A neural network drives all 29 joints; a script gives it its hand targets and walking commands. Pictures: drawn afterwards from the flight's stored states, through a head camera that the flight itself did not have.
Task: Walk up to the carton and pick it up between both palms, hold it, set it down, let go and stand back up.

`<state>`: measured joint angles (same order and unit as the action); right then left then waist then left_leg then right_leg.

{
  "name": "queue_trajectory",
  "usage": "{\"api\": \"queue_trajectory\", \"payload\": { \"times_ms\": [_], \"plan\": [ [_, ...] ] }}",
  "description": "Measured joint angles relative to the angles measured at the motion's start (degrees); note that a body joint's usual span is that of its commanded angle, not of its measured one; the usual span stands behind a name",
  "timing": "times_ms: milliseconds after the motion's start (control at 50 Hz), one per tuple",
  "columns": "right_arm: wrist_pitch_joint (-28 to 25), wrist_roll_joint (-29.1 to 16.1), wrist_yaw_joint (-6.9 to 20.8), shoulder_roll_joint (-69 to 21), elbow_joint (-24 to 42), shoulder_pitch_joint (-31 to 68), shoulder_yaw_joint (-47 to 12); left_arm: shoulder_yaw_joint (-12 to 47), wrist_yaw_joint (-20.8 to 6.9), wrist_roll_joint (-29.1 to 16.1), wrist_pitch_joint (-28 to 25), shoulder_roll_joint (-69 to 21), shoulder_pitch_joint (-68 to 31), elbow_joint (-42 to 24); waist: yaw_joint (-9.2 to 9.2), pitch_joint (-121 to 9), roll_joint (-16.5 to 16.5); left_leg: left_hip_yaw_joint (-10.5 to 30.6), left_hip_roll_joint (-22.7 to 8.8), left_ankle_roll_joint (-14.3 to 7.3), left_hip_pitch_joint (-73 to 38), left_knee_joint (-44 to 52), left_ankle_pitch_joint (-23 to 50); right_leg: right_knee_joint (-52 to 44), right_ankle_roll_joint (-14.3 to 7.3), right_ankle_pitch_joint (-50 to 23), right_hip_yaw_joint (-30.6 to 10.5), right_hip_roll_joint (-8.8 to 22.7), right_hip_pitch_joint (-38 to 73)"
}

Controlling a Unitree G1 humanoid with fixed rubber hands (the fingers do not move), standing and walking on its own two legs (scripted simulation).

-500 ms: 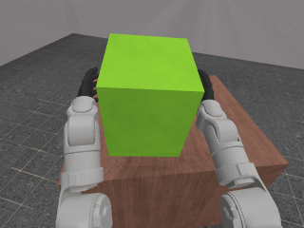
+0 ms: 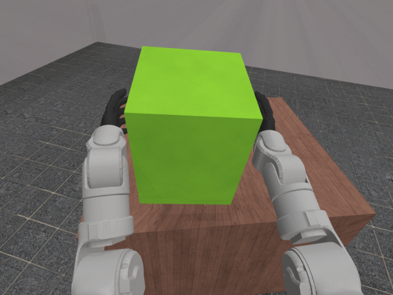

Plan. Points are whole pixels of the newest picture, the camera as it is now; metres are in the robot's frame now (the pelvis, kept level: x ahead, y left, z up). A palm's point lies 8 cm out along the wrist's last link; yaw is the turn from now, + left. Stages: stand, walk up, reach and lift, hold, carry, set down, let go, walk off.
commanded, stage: hold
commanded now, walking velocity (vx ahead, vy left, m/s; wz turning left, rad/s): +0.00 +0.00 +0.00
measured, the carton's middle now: (189, 129) +0.41 +0.01 +0.18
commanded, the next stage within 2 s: none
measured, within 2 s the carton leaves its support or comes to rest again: neither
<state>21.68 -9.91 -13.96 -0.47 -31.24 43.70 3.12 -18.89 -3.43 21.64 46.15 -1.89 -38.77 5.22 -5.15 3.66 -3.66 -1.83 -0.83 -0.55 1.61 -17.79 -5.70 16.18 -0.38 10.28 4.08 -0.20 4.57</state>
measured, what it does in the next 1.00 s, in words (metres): stands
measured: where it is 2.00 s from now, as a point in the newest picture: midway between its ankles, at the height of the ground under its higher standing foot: outside the picture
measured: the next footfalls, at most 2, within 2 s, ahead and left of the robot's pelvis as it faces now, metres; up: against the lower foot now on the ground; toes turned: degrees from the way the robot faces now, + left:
none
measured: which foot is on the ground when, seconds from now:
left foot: down 0.00-1.00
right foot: down 0.00-1.00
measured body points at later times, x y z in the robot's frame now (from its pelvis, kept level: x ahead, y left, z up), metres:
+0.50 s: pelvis +0.00 +0.00 +0.00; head -0.05 +0.03 +0.44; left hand +0.37 +0.16 +0.21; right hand +0.38 -0.13 +0.21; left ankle +0.06 +0.11 -0.75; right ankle +0.00 -0.11 -0.75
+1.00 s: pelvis +0.00 +0.00 +0.00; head -0.05 +0.03 +0.44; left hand +0.37 +0.16 +0.21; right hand +0.38 -0.13 +0.21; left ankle +0.06 +0.11 -0.75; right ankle +0.00 -0.11 -0.75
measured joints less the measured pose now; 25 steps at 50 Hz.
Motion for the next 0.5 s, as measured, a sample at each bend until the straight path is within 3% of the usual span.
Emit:
{"api": "queue_trajectory", "payload": {
  "times_ms": [160,500],
  "plan": [
    [0.44,-1.50,-0.99,0.80,1.12,-0.17,-2.13,0.03,-0.54,0.57,0.04,-0.22,1.32,-1.78,-0.35,0.74,-0.30,0.15,-0.18,0.17,-0.62,-0.63,-0.51,-0.42,-0.01,-0.04,0.12,-0.20,1.13],
    [0.26,-0.56,-0.61,0.14,1.27,-0.58,-0.64,0.07,-0.57,0.73,0.08,-0.28,0.54,-0.96,-0.40,0.54,-0.32,-0.04,0.00,-0.09,-0.60,-0.43,-0.23,-0.14,0.14,-0.13,-0.05,0.00,0.84]
  ]
}}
